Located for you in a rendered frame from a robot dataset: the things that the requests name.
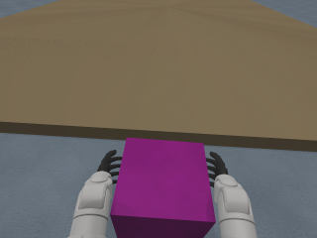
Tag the robot right hand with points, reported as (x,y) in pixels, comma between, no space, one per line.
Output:
(219,169)

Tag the robot left forearm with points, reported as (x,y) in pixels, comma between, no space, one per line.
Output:
(91,211)

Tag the carton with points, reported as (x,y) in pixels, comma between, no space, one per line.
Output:
(162,191)

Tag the robot right forearm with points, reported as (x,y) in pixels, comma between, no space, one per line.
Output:
(235,214)

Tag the robot left hand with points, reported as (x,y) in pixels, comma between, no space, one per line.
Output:
(106,167)

